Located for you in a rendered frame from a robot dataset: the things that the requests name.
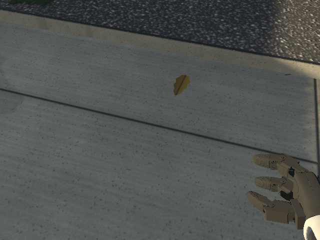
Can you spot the robot right hand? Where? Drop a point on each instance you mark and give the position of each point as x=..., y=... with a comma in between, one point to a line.
x=303, y=192

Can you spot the right robot forearm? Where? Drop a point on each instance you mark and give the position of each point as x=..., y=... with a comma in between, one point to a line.
x=311, y=229

